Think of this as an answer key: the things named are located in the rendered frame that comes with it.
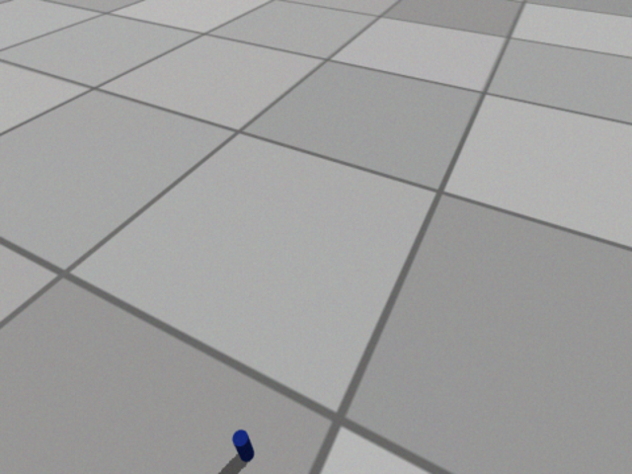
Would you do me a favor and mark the can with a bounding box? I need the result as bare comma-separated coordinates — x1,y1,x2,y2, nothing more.
232,430,254,462

